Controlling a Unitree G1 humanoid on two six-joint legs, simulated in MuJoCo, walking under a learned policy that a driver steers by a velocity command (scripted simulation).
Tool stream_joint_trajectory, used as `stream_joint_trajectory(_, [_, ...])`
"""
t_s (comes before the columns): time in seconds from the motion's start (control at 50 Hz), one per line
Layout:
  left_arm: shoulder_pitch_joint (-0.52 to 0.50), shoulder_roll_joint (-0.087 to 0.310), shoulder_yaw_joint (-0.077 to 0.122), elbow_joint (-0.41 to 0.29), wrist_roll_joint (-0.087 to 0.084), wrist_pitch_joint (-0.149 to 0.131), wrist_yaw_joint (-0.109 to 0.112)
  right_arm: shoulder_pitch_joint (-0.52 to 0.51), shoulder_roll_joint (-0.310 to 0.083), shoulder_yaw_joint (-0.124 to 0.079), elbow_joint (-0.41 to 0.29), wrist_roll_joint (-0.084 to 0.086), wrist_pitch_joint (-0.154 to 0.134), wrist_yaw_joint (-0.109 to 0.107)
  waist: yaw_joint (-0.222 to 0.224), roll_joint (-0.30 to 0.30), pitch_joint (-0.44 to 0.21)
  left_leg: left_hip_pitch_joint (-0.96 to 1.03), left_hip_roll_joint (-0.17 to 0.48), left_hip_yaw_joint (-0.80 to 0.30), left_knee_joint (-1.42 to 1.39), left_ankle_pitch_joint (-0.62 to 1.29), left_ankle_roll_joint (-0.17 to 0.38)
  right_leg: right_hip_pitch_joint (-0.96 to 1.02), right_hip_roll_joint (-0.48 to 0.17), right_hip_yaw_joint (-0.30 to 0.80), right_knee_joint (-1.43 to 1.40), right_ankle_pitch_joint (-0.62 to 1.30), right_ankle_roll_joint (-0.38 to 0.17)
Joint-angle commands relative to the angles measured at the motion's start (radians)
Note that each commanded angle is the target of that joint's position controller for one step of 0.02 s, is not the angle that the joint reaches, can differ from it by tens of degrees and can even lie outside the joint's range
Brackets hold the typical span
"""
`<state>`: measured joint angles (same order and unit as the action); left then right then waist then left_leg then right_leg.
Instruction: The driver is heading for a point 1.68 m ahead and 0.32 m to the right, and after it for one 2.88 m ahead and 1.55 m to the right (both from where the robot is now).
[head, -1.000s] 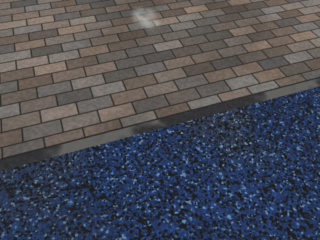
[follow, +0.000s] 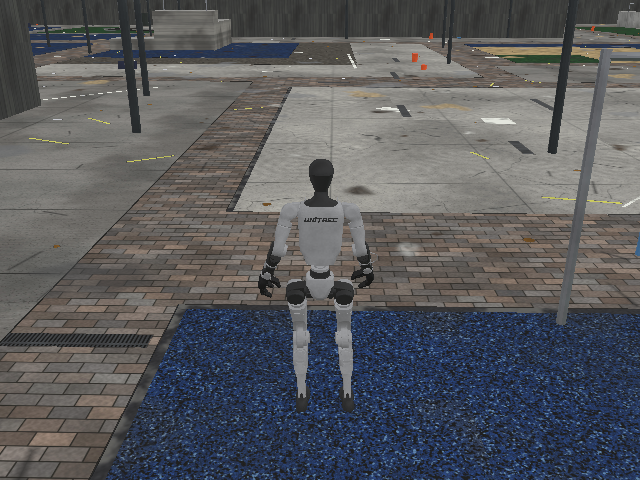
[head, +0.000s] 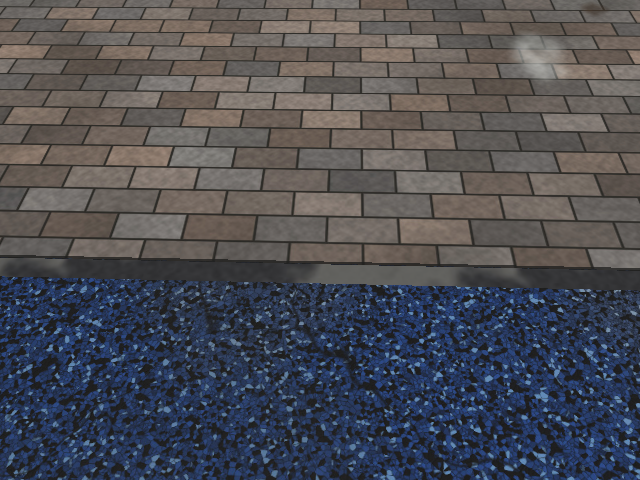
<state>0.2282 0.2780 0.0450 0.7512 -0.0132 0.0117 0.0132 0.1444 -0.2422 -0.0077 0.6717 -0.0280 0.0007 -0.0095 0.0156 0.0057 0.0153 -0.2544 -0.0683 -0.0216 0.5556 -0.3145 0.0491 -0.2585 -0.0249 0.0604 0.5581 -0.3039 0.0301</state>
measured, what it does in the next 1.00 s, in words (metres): walks ahead, turning right: right foot, then left foot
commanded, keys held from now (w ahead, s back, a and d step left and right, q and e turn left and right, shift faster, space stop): w+e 0.60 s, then w+q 0.40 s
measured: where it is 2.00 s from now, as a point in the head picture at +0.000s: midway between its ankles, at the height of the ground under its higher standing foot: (458, 305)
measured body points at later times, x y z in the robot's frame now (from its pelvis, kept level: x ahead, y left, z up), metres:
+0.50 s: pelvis +0.16 -0.12 -0.01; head +0.19 -0.15 +0.43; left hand +0.42 +0.07 -0.08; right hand +0.13 -0.43 -0.13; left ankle +0.06 +0.07 -0.65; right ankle +0.20 -0.22 -0.73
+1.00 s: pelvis +0.45 -0.20 -0.02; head +0.49 -0.22 +0.43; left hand +0.55 +0.07 -0.13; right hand +0.59 -0.49 -0.09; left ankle +0.58 -0.16 -0.73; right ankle +0.22 -0.23 -0.69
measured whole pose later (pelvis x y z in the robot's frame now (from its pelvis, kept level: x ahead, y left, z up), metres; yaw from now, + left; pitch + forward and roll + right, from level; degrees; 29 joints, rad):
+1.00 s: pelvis +0.45 -0.20 -0.02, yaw -16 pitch +3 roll +1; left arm 0.38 0.31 0.04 0.79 0.01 -0.04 0.02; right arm 0.07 -0.28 -0.03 0.66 0.01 -0.10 0.06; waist 0.05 0.00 0.03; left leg -0.51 -0.07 0.04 0.55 -0.09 0.11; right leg -0.05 0.05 0.02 0.76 -0.45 -0.04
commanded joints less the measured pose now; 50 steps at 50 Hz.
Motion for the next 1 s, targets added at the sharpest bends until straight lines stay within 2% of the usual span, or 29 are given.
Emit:
stream_joint_trajectory(0.02, [-0.011, 0.143, 0.037, -0.069, -0.004, -0.028, 0.003, -0.013, -0.150, -0.061, -0.079, 0.021, -0.021, -0.014, -0.040, -0.115, 0.042, -0.008, 0.059, -0.041, -0.028, -0.296, 0.021, -0.158, -0.073, 0.188, -0.178, -0.379, -0.147])
stream_joint_trajectory(0.06, [-0.027, 0.137, 0.035, -0.090, -0.009, -0.047, -0.001, 0.031, -0.137, -0.066, -0.083, 0.030, -0.044, -0.006, -0.072, -0.150, 0.067, 0.048, 0.075, -0.054, -0.029, -0.276, 0.037, -0.236, -0.085, 0.257, -0.197, -0.417, -0.159])
stream_joint_trajectory(0.1, [-0.096, 0.103, 0.026, -0.139, -0.015, -0.056, -0.002, 0.124, -0.152, -0.078, -0.061, 0.029, -0.071, 0.001, -0.122, -0.070, 0.042, 0.225, 0.163, -0.170, -0.133, -0.299, 0.084, -0.381, -0.018, 0.184, -0.055, -0.326, -0.115])
stream_joint_trajectory(0.12, [-0.139, 0.066, 0.016, -0.177, -0.021, -0.061, -0.005, 0.194, -0.198, -0.093, -0.036, 0.030, -0.079, 0.004, -0.137, 0.042, 0.031, 0.321, 0.293, -0.355, -0.254, -0.369, 0.145, -0.483, 0.027, 0.091, 0.131, -0.213, -0.085])
stream_joint_trajectory(0.14, [-0.167, 0.069, 0.014, -0.208, -0.022, -0.063, -0.008, 0.213, -0.232, -0.106, -0.018, 0.029, -0.081, 0.007, -0.128, 0.123, 0.060, 0.340, 0.444, -0.525, -0.339, -0.360, 0.225, -0.574, 0.010, 0.017, 0.316, -0.205, -0.072])
stream_joint_trajectory(0.16, [-0.173, 0.099, 0.020, -0.224, -0.018, -0.064, -0.010, 0.232, -0.219, -0.103, -0.011, 0.025, -0.085, 0.003, -0.127, 0.094, 0.075, 0.319, 0.508, -0.582, -0.346, -0.269, 0.274, -0.630, -0.038, 0.042, 0.468, -0.256, -0.070])
stream_joint_trajectory(0.18, [-0.147, 0.099, 0.024, -0.221, -0.024, -0.063, -0.015, 0.232, -0.196, -0.097, -0.007, 0.030, -0.088, 0.000, -0.110, 0.058, 0.078, 0.342, 0.504, -0.539, -0.341, -0.189, 0.272, -0.675, -0.059, 0.064, 0.535, -0.239, -0.068])
stream_joint_trajectory(0.22, [-0.145, 0.081, 0.015, -0.224, -0.029, -0.059, -0.029, 0.195, -0.187, -0.095, -0.002, 0.037, -0.081, 0.000, -0.096, 0.063, 0.082, 0.356, 0.436, -0.354, -0.369, -0.078, 0.207, -0.677, -0.096, 0.049, 0.492, -0.164, -0.061])
stream_joint_trajectory(0.28, [-0.165, 0.047, -0.004, -0.236, -0.015, -0.058, -0.060, 0.133, -0.218, -0.099, 0.002, 0.032, -0.074, 0.003, -0.087, 0.076, 0.065, 0.224, 0.321, -0.068, -0.382, 0.166, 0.131, -0.452, -0.089, -0.046, 0.314, -0.005, -0.038])
stream_joint_trajectory(0.32, [-0.148, 0.053, -0.004, -0.233, -0.017, -0.056, -0.071, 0.123, -0.248, -0.106, 0.011, 0.042, -0.072, 0.006, -0.079, 0.093, 0.033, 0.152, 0.285, 0.042, -0.359, 0.234, 0.096, -0.272, -0.043, -0.108, 0.203, 0.076, -0.035])
stream_joint_trajectory(0.36, [-0.112, 0.086, 0.013, -0.236, -0.015, -0.046, -0.069, 0.140, -0.279, -0.112, 0.028, 0.057, -0.070, 0.010, -0.041, 0.103, -0.004, 0.143, 0.301, 0.090, -0.266, 0.412, 0.070, -0.134, 0.015, -0.159, 0.125, 0.108, -0.062])
stream_joint_trajectory(0.38, [-0.046, 0.112, 0.031, -0.220, -0.011, -0.039, -0.065, 0.138, -0.281, -0.113, 0.032, 0.065, -0.069, 0.009, 0.009, 0.091, -0.043, 0.121, 0.293, 0.140, -0.146, 0.552, 0.043, -0.014, 0.057, -0.186, 0.074, 0.125, -0.090])
stream_joint_trajectory(0.4, [0.080, 0.166, 0.063, -0.183, -0.012, -0.029, -0.056, 0.162, -0.251, -0.103, 0.035, 0.062, -0.072, 0.009, 0.071, 0.058, -0.112, 0.057, 0.263, 0.191, 0.047, 0.639, 0.012, 0.178, 0.099, -0.189, 0.059, 0.128, -0.128])
stream_joint_trajectory(0.42, [0.255, 0.224, 0.094, -0.150, -0.022, -0.017, -0.039, 0.156, -0.210, -0.085, 0.016, 0.034, -0.078, 0.007, 0.163, -0.020, -0.171, -0.152, 0.229, 0.206, 0.343, 0.417, -0.039, 0.417, 0.038, -0.056, 0.048, 0.109, -0.179])
stream_joint_trajectory(0.44, [0.237, 0.362, 0.103, -0.175, -0.018, -0.026, -0.028, 0.201, -0.069, -0.045, -0.058, -0.003, -0.093, 0.010, 0.054, -0.317, -0.242, -0.474, 0.066, 0.111, 0.716, -0.297, -0.097, 0.570, -0.252, 0.580, -0.146, -0.134, -0.344])
stream_joint_trajectory(0.46, [0.223, 0.304, 0.086, -0.211, -0.012, -0.051, -0.041, 0.134, -0.175, -0.060, -0.072, 0.047, -0.117, 0.013, 0.111, -0.182, -0.317, -0.584, 0.051, -0.084, 0.836, -0.259, -0.087, 0.578, -0.333, 0.864, -0.348, -0.380, -0.410])
stream_joint_trajectory(0.48, [0.175, 0.239, 0.067, -0.197, -0.005, -0.068, -0.044, 0.066, -0.231, -0.075, -0.088, 0.080, -0.128, 0.016, 0.097, -0.118, -0.160, -0.666, 0.103, -0.078, 0.827, -0.151, -0.062, 0.484, -0.319, 0.737, -0.355, -0.370, -0.372])
stream_joint_trajectory(0.5, [0.123, 0.208, 0.057, -0.199, -0.003, -0.076, -0.046, 0.065, -0.225, -0.070, -0.080, 0.066, -0.136, 0.011, 0.058, -0.079, -0.088, -0.618, 0.146, -0.071, 0.745, -0.060, -0.045, 0.356, -0.274, 0.605, -0.335, -0.234, -0.342])
stream_joint_trajectory(0.52, [0.058, 0.185, 0.049, -0.207, 0.004, -0.078, -0.045, 0.078, -0.218, -0.071, -0.060, 0.036, -0.137, 0.004, 0.015, -0.055, -0.053, -0.537, 0.177, -0.075, 0.664, 0.004, -0.047, 0.240, -0.221, 0.492, -0.316, -0.079, -0.313])
stream_joint_trajectory(0.54, [0.019, 0.169, 0.042, -0.217, 0.018, -0.078, -0.043, 0.097, -0.220, -0.076, -0.049, 0.023, -0.130, 0.006, -0.020, -0.079, -0.039, -0.467, 0.192, -0.083, 0.610, 0.049, -0.049, 0.161, -0.178, 0.415, -0.326, 0.020, -0.300])
stream_joint_trajectory(0.62, [0.026, 0.160, 0.038, -0.186, 0.010, -0.090, -0.021, 0.082, -0.178, -0.067, -0.025, 0.005, -0.101, 0.011, -0.038, -0.061, -0.024, -0.420, 0.166, -0.038, 0.461, 0.170, -0.095, 0.075, -0.128, 0.257, -0.357, 0.294, -0.303])
stream_joint_trajectory(0.7, [0.093, 0.156, 0.032, -0.124, 0.005, -0.092, -0.007, -0.063, -0.119, -0.041, -0.040, 0.020, -0.104, 0.025, 0.028, -0.078, 0.004, -0.385, 0.146, -0.003, 0.170, 0.434, -0.102, 0.086, -0.083, 0.119, -0.362, 0.372, -0.235])
stream_joint_trajectory(0.76, [0.148, 0.175, 0.034, -0.082, 0.002, -0.097, -0.005, -0.167, -0.106, -0.032, -0.062, 0.039, -0.111, 0.043, 0.075, -0.072, 0.046, -0.369, 0.132, 0.012, 0.046, 0.527, -0.074, 0.125, -0.116, 0.108, -0.395, 0.301, -0.218])
stream_joint_trajectory(0.84, [0.194, 0.177, 0.037, -0.029, 0.007, -0.084, -0.005, -0.236, -0.111, -0.030, -0.093, 0.048, -0.118, 0.072, 0.092, -0.054, 0.079, -0.465, 0.116, 0.012, -0.031, 0.430, -0.018, 0.312, -0.183, 0.089, -0.353, 0.404, -0.214])
stream_joint_trajectory(0.9, [0.186, 0.189, 0.040, -0.015, 0.009, -0.067, 0.004, -0.203, -0.122, -0.037, -0.097, 0.047, -0.119, 0.088, 0.058, -0.074, 0.029, -0.387, 0.055, 0.051, -0.051, 0.284, 0.034, 0.395, -0.192, 0.038, -0.244, 0.771, -0.191])
stream_joint_trajectory(0.94, [0.165, 0.207, 0.041, -0.023, 0.020, -0.051, 0.014, -0.034, -0.181, -0.069, -0.060, 0.041, -0.112, 0.079, -0.034, -0.104, -0.109, -0.150, -0.020, 0.109, -0.042, 0.225, 0.082, 0.405, -0.161, -0.009, -0.011, 1.154, -0.161])
stream_joint_trajectory(0.96, [0.133, 0.210, 0.037, -0.040, 0.023, -0.049, 0.020, 0.118, -0.219, -0.088, -0.035, 0.042, -0.108, 0.068, -0.121, -0.090, -0.194, 0.113, 0.025, 0.041, -0.058, 0.307, 0.128, 0.256, -0.140, -0.037, 0.197, 1.110, -0.129])
stream_joint_trajectory(0.98, [0.198, 0.139, 0.013, -0.080, 0.042, -0.068, 0.016, 0.263, -0.321, -0.113, -0.026, 0.026, -0.101, 0.056, -0.123, 0.096, -0.354, 0.549, 0.282, -0.367, -0.017, 0.340, 0.283, -0.132, -0.028, -0.072, 0.597, 0.651, -0.052])
stream_joint_trajectory(1.0, [0.248, 0.096, -0.008, -0.066, 0.040, -0.093, 0.004, 0.289, -0.272, -0.107, -0.005, 0.054, -0.098, 0.057, -0.108, 0.226, -0.460, 0.745, 0.429, -0.777, -0.156, 0.227, 0.408, -0.393, 0.130, 0.018, 0.852, -0.221, 0.004])
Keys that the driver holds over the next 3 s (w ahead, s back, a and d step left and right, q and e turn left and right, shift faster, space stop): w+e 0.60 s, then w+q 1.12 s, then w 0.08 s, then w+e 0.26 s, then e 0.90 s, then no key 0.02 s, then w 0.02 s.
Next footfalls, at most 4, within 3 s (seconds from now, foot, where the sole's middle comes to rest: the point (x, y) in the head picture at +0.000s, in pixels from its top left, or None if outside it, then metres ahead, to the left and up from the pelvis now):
0.42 right None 0.24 -0.23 -0.77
0.96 left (424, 431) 0.62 -0.17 -0.77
1.42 right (526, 342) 0.84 -0.43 -0.77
1.92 left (391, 262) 1.09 -0.13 -0.77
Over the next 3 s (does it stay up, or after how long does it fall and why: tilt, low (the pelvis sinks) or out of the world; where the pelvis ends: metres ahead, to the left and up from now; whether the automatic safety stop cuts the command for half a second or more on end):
stays up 1.24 -0.20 0.01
